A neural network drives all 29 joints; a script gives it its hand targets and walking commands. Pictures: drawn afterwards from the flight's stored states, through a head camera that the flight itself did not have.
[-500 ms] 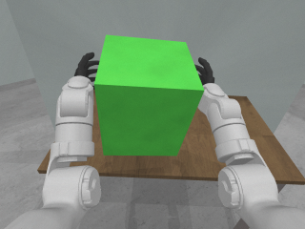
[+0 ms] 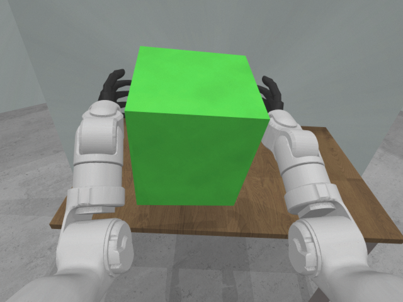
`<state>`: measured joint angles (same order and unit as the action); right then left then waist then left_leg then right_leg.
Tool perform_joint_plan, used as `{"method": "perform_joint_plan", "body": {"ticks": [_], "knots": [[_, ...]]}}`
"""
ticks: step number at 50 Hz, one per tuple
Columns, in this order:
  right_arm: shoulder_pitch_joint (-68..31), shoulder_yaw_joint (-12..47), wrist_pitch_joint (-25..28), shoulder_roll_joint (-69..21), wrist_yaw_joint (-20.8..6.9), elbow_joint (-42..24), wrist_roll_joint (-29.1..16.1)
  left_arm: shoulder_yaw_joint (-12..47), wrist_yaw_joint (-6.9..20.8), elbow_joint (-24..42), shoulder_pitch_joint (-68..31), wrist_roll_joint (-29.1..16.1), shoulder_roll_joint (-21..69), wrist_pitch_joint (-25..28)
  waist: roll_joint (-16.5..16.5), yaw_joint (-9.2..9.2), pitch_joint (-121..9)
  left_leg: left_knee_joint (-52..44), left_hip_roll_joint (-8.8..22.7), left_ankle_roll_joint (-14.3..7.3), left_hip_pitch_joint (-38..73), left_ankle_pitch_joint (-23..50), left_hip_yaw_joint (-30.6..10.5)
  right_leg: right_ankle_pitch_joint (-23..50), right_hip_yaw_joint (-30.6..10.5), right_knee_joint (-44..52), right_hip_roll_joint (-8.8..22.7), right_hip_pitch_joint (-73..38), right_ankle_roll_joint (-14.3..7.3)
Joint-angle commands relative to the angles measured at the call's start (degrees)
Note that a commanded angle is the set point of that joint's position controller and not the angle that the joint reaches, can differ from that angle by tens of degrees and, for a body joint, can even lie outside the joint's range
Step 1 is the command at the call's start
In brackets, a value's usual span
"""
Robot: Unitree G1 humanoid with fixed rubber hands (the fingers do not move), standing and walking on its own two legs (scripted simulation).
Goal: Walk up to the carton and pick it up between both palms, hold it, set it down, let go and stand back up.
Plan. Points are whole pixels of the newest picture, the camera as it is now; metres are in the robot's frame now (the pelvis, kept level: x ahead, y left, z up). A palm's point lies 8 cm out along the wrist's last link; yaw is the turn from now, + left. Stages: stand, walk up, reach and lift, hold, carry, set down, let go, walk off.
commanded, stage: hold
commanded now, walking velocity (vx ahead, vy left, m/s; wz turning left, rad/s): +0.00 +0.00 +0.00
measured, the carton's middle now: (190, 131) +0.39 +0.03 +0.20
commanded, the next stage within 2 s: none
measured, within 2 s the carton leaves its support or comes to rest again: neither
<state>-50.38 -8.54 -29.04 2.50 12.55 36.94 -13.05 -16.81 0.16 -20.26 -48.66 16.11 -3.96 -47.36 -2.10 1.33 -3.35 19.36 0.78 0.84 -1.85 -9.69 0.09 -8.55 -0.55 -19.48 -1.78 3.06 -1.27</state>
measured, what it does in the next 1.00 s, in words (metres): stands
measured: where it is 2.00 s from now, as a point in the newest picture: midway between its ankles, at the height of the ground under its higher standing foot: outside the picture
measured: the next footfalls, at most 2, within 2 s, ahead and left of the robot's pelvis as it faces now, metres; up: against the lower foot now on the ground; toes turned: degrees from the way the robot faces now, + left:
none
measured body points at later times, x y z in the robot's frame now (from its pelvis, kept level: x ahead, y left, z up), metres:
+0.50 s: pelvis +0.00 +0.00 +0.00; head -0.08 +0.01 +0.44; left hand +0.38 +0.18 +0.26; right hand +0.39 -0.12 +0.25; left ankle +0.02 +0.13 -0.75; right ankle +0.03 -0.10 -0.75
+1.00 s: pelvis +0.00 +0.00 +0.00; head -0.08 +0.01 +0.44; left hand +0.38 +0.18 +0.26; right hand +0.39 -0.12 +0.25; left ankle +0.02 +0.13 -0.75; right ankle +0.03 -0.10 -0.75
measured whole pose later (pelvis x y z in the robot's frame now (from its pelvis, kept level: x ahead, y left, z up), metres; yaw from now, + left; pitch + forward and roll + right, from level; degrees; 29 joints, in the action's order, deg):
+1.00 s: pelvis +0.00 +0.00 +0.00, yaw +0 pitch -8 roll +0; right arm -50.4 -8.5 -29.0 2.5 12.6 36.9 -13.1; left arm -16.8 0.2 -20.2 -48.7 16.1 -3.9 -47.4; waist -2.0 1.3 -3.4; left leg 19.4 0.8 0.8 -1.9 -9.7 0.1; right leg -8.5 -0.6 -19.5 -1.8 3.1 -1.3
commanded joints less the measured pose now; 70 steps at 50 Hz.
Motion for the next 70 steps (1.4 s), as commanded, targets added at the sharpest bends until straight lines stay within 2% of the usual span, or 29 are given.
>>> {"method": "perform_joint_plan", "body": {"ticks": [1,3,6,8,9,12,17,19,20,21,23,29,30,31,33,35,40,43,45,49,51,55,56,57,59,61,66,68,70], "knots": [[-48.85,22.09,1.99,-32.98,-6.42,-15.0,-7.72,23.82,7.94,11.29,-43.05,-13.2,37.83,5.17,3.25,7.12,-21.0,-3.58,-2.7,-0.38,-1.05,2.73,-0.43,7.75,0.7,5.09,-0.9,-8.89,2.86],[-47.31,20.89,1.61,-31.75,-6.48,-11.29,-7.17,22.1,8.31,8.23,-41.72,-11.03,36.58,4.18,4.8,7.24,-17.01,-3.77,-2.86,-0.15,-2.02,1.97,-0.19,7.22,0.49,5.38,-0.7,-8.06,2.83],[-48.36,23.04,2.0,-33.14,-6.15,-16.8,-8.65,23.85,7.88,12.46,-41.33,-12.56,38.03,4.66,3.83,7.19,-22.92,-2.0,-3.09,0.42,0.0,7.89,-0.48,13.83,1.14,3.94,-1.61,-11.8,3.12],[-48.34,20.95,1.91,-30.76,-6.07,-13.98,-7.84,24.63,7.86,9.35,-41.35,-11.79,38.69,4.21,5.94,8.52,-19.03,-3.32,-2.37,0.95,-0.71,4.5,-0.73,9.29,1.05,4.8,-1.56,-9.38,2.54],[-48.66,20.53,1.89,-31.2,-6.33,-13.64,-6.84,24.26,8.06,9.43,-42.32,-12.84,38.52,4.49,2.97,8.61,-18.39,-3.68,-2.25,0.04,-0.9,2.11,-0.86,7.18,0.99,5.2,-1.27,-7.93,2.89],[-47.59,22.44,1.52,-32.61,-6.41,-14.2,-7.66,23.13,8.1,11.46,-42.8,-12.09,37.36,4.9,3.26,7.39,-21.71,-2.9,-2.91,-0.15,-0.58,5.18,-0.17,10.76,0.85,4.55,-1.11,-10.94,3.17],[-49.55,23.44,2.3,-33.1,-5.88,-19.95,-8.72,27.27,7.57,12.82,-41.51,-14.62,39.86,5.21,4.32,8.35,-24.88,-1.72,-3.23,0.83,0.12,8.17,-0.52,14.96,0.88,3.9,-1.49,-11.09,3.03],[-48.11,24.11,1.67,-33.74,-5.65,-18.22,-9.79,24.62,7.72,13.33,-40.97,-13.46,38.84,5.09,3.58,6.79,-24.02,-1.69,-3.12,0.51,0.96,9.54,-0.58,15.78,1.09,3.93,-1.82,-11.97,3.07],[-47.5,23.45,2.0,-33.0,-5.79,-18.26,-9.47,26.03,7.71,15.17,-42.83,-14.2,38.78,5.26,4.36,8.31,-24.67,-1.69,-3.34,0.88,0.94,9.42,-0.54,16.1,0.71,3.92,-1.79,-11.9,3.07],[-49.43,23.92,2.09,-32.36,-5.78,-19.71,-9.53,25.91,7.66,13.4,-41.33,-13.92,38.31,4.82,4.82,7.83,-24.15,-1.37,-3.64,0.54,0.8,8.73,-0.39,17.13,0.5,3.95,-1.1,-11.54,3.73],[-47.23,22.3,1.36,-31.17,-5.82,-16.18,-8.65,25.03,7.92,11.68,-40.64,-12.61,38.01,4.76,3.66,8.11,-20.59,-2.74,-2.61,0.53,0.72,5.4,-0.97,11.19,0.87,4.64,-1.63,-9.52,2.99],[-49.13,22.48,1.55,-32.68,-5.95,-15.65,-8.0,23.08,7.94,9.93,-42.51,-11.94,37.17,4.55,3.21,6.97,-20.27,-2.94,-3.09,-0.27,-0.93,4.05,-0.28,9.74,0.72,4.85,-1.53,-9.6,2.96],[-49.5,22.89,1.77,-34.06,-5.95,-16.24,-8.44,22.96,8.05,11.54,-42.97,-12.6,37.74,4.89,2.96,6.3,-20.75,-2.77,-3.15,-0.68,-0.53,5.34,-0.09,10.63,0.69,4.94,-1.23,-9.29,3.33],[-47.72,21.83,1.73,-32.57,-5.77,-14.89,-7.69,24.02,8.0,10.99,-41.81,-12.36,38.83,4.77,4.39,8.22,-21.18,-2.87,-2.82,0.11,-0.95,5.91,-0.63,12.42,0.74,4.44,-1.04,-10.65,3.15],[-46.93,21.84,1.79,-31.7,-6.04,-14.62,-8.26,26.15,7.79,12.63,-43.07,-13.3,40.07,4.82,6.1,9.01,-21.71,-2.55,-2.84,1.58,0.85,7.08,-0.9,12.15,1.26,4.14,-1.52,-9.7,3.01],[-49.53,21.88,1.72,-31.73,-5.88,-16.7,-7.29,24.52,7.95,10.62,-40.66,-13.09,38.74,4.46,3.16,8.23,-20.16,-3.11,-2.76,0.3,-0.34,5.94,-0.59,10.97,1.21,4.75,-1.61,-9.6,3.05],[-49.48,23.71,1.9,-32.81,-5.79,-18.22,-9.28,23.45,7.86,10.89,-39.94,-12.77,38.42,4.56,2.53,6.31,-22.91,-2.23,-2.84,0.1,0.28,8.16,-0.57,13.93,1.12,4.19,-1.99,-10.9,2.96],[-46.55,22.66,1.61,-32.85,-5.79,-14.76,-8.71,25.23,7.67,13.53,-42.73,-12.31,38.84,4.92,5.71,7.89,-20.77,-2.32,-3.14,1.34,-0.85,7.04,-0.69,13.29,0.75,3.85,-1.45,-10.83,2.93],[-48.0,23.15,1.35,-32.54,-5.9,-14.86,-8.71,22.27,7.96,9.32,-40.4,-11.26,37.01,4.31,2.41,6.8,-18.33,-2.72,-3.37,-0.27,-0.35,4.98,-0.56,10.73,0.83,4.78,-1.05,-9.6,3.56],[-48.52,23.69,2.03,-33.83,-5.98,-17.45,-9.21,24.25,7.95,14.11,-42.94,-12.59,37.77,5.17,3.57,6.92,-23.17,-1.82,-3.21,0.2,-0.25,7.62,-0.47,13.33,0.86,4.08,-1.57,-11.19,2.87],[-48.32,21.91,2.11,-31.63,-5.87,-16.17,-7.97,25.06,7.96,10.4,-40.97,-12.98,39.61,4.61,5.49,8.88,-21.31,-2.45,-2.77,0.86,0.03,7.19,-0.97,12.31,0.81,4.27,-1.47,-9.74,2.62],[-48.18,22.63,1.75,-32.67,-6.2,-15.67,-8.05,24.73,7.68,11.89,-41.79,-12.79,39.34,4.88,4.26,7.86,-21.35,-2.68,-3.02,0.44,-0.68,5.77,-0.59,10.55,0.83,4.48,-1.54,-10.29,2.85],[-46.36,22.15,1.66,-31.25,-6.14,-14.63,-8.45,25.51,7.61,12.47,-41.23,-12.61,39.1,4.77,5.63,8.92,-21.95,-2.43,-2.73,1.27,0.41,7.16,-0.9,12.92,0.89,3.97,-1.52,-11.11,2.53],[-47.59,23.03,1.74,-32.36,-6.06,-16.57,-8.68,24.68,7.66,12.75,-41.55,-13.25,37.94,4.86,3.51,7.79,-22.02,-2.39,-2.99,0.45,0.57,8.17,-0.55,12.9,0.87,4.42,-1.78,-10.39,2.95],[-46.89,22.98,1.55,-31.73,-5.91,-15.86,-8.68,25.01,7.84,11.81,-40.57,-12.53,38.82,4.55,4.61,8.24,-21.0,-2.49,-3.01,0.8,-0.51,8.05,-1.0,13.0,0.69,4.12,-1.77,-10.77,2.63],[-47.46,23.86,1.66,-33.72,-5.52,-18.59,-9.44,24.47,8.12,12.26,-39.96,-12.65,37.5,4.49,3.31,6.9,-22.87,-1.91,-3.73,-0.2,0.0,7.41,-0.13,14.44,0.53,4.4,-1.2,-11.84,3.57],[-46.89,20.97,1.29,-31.65,-6.08,-14.26,-7.76,23.13,8.1,10.7,-41.52,-11.84,38.45,4.52,5.13,8.08,-20.06,-3.2,-2.88,0.5,-1.32,3.69,-0.52,9.34,0.69,4.6,-1.23,-9.97,2.65],[-48.55,22.21,2.01,-32.25,-6.27,-16.87,-7.91,23.94,8.09,11.13,-41.42,-12.92,38.01,4.79,2.24,7.46,-22.35,-2.94,-2.68,0.17,-0.39,5.72,-0.75,11.82,1.3,4.26,-1.65,-10.68,2.89],[-47.7,22.53,1.36,-31.79,-6.09,-14.14,-8.13,23.66,7.88,10.76,-41.52,-12.33,37.09,4.65,4.24,7.3,-20.32,-2.59,-2.87,0.61,-1.06,6.53,-0.34,11.3,1.06,4.45,-1.55,-10.01,2.95]]}}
